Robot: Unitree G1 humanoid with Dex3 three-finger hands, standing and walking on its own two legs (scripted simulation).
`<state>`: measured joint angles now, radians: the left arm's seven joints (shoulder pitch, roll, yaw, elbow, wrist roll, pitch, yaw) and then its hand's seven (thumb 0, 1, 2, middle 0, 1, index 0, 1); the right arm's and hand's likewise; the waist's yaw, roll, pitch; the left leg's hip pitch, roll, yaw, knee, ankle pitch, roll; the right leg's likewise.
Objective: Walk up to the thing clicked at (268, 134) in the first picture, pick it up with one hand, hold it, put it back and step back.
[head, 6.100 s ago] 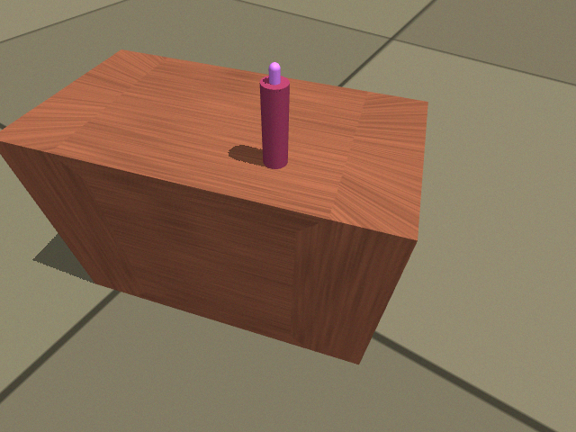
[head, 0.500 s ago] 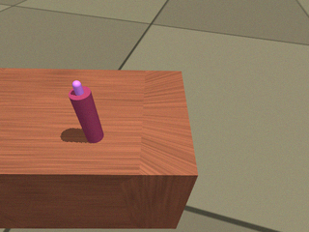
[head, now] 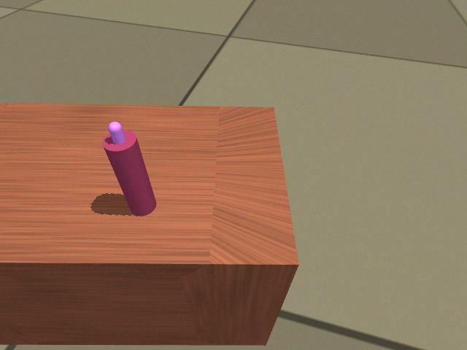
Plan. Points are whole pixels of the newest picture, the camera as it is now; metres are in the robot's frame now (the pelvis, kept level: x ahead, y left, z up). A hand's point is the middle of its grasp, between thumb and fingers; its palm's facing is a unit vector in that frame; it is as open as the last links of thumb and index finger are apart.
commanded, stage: stand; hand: left
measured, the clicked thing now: (130, 170) +0.47 +0.22 +0.04
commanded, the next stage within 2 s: rise first in 0.28 s
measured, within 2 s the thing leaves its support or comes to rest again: neither
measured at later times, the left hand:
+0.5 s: hand out of the picture +0.11 +0.24 -0.15, palm faces +0.08 -0.94 -0.32, open 8.3 cm
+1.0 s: hand (73, 333) +0.18 +0.27 -0.05, palm faces +0.29 -0.89 -0.36, open 16.9 cm
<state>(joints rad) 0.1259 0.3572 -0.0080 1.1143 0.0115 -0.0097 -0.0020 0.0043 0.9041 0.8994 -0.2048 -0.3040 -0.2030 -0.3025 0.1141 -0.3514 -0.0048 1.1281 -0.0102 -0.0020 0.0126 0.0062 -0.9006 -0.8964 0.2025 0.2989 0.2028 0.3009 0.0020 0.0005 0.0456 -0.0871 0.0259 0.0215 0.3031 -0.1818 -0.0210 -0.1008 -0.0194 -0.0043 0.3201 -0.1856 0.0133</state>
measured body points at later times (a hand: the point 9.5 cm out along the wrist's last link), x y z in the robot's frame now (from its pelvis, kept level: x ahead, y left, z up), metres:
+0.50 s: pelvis -0.01 +0.00 +0.00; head +0.02 +0.00 +0.44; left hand +0.11 +0.29 -0.13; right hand +0.11 -0.29 -0.13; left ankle -0.01 +0.13 -0.75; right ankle -0.01 -0.13 -0.75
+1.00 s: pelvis +0.01 +0.01 -0.01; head +0.02 +0.00 +0.44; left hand +0.16 +0.31 -0.02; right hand +0.17 -0.25 -0.09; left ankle -0.01 +0.13 -0.75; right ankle -0.01 -0.13 -0.75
